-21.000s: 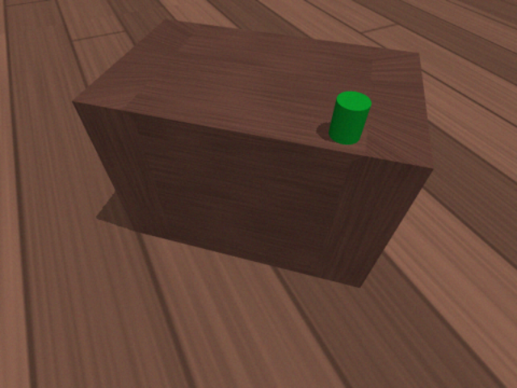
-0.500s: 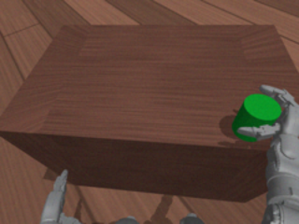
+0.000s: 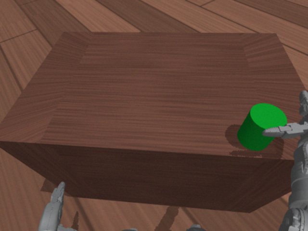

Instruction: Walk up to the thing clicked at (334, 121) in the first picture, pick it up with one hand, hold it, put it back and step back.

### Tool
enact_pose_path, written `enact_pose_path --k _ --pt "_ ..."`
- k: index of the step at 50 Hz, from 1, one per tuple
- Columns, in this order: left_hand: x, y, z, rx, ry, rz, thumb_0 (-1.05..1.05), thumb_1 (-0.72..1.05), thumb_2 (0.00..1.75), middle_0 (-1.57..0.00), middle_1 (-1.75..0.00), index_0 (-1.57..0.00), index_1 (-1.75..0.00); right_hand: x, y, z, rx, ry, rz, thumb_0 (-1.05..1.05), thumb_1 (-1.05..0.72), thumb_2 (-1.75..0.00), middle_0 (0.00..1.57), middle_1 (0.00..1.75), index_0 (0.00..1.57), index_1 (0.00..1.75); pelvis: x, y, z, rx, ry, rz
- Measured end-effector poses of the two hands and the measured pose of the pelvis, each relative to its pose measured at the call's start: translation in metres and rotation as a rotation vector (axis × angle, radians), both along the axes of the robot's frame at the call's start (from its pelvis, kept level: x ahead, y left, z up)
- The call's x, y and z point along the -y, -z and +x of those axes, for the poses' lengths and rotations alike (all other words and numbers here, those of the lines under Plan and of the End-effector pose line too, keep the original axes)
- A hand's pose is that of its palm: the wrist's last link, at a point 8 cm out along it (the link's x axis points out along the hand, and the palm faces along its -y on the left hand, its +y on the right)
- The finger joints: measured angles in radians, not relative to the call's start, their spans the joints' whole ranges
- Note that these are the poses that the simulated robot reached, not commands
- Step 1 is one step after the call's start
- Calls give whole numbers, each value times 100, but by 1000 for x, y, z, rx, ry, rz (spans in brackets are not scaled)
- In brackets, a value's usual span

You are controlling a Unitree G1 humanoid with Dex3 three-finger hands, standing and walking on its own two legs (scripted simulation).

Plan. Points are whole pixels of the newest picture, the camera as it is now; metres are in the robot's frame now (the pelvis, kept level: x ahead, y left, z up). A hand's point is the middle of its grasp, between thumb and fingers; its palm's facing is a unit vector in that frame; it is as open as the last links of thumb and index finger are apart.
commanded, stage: withdraw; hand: right
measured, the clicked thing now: (259, 127) +0.40 -0.25 +0.02
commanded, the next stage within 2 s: rise in 0.08 s
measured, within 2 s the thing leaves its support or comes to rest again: neither
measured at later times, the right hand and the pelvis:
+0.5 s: hand out of the picture +0.39 -0.37 +0.14, palm faces +0.49 +0.82 -0.30, open 17.4 cm; pelvis +0.02 +0.00 +0.03, yaw +0 degrees
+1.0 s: hand out of the picture +0.21 -0.26 +0.12, palm faces +0.34 +0.87 -0.36, open 17.4 cm; pelvis +0.02 +0.00 +0.04, yaw -1 degrees
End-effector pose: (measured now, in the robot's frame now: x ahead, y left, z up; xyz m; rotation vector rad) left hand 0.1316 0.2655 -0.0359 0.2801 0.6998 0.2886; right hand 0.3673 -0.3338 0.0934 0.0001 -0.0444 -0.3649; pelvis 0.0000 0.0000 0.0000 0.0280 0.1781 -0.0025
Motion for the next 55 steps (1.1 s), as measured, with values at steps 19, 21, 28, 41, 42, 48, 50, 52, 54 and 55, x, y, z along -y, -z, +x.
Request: enact_pose_path --k 19,21,28,41,42,48,50,52,54,55 --pt "12 -4 15 -11 19 -86 -1 -52 5 -6 -5 -6 -5 42 -54 5 -217 29 -171 -2 51 -4 7 6 7 5 4 -22 17 52 -9 -21" --pt "10 -3 13 -38 18 -83 -1 -52 5 -6 -5 -6 -5 53 -54 -2 -228 84 -194 -2 52 -4 7 6 7 6 4 -24 18 56 -10 -20" --pt "16 4 24 -83 43 -97 -1 -52 5 -6 -4 -6 -4 81 -65 -34 -224 233 -267 -2 53 -5 7 6 7 6 6 -29 24 68 -4 -13" --pt "14 -8 42 -5 22 -112 -1 -52 6 -6 -5 -6 -5 18 -42 -131 -226 99 -323 -2 50 -6 7 6 6 5 10 -37 29 143 4 -22" --pt "12 -6 39 -18 15 -108 -1 -52 6 -6 -5 -6 -5 11 -39 -140 -230 88 -319 -2 50 -6 7 6 6 6 9 -38 28 149 5 -23" --pt "12 2 34 -64 13 -107 -1 -51 6 -6 -5 -6 -5 -28 -39 -186 -225 38 -309 -2 53 -5 7 6 6 6 3 -39 22 181 16 -26" --pt "12 2 37 -48 17 -113 -1 -50 5 -6 -5 -6 -5 -38 -44 -198 -214 26 -319 -2 53 -5 7 6 7 6 1 -40 20 191 21 -27" --pt "12 1 40 -22 22 -118 -1 -50 5 -6 -5 -6 -5 -45 -50 -209 -204 19 -334 -2 54 -5 7 6 7 6 -1 -40 18 201 26 -29" --pt "10 -2 43 7 26 -122 -1 -50 5 -6 -5 -6 -5 -49 -55 -219 -198 22 -347 -2 54 -5 7 6 7 6 -3 -40 15 211 32 -32" --pt "9 -2 44 18 28 -124 -1 -50 5 -6 -5 -6 -5 -50 -56 -222 -195 26 -354 -2 55 -5 7 6 7 6 -5 -41 14 216 35 -34"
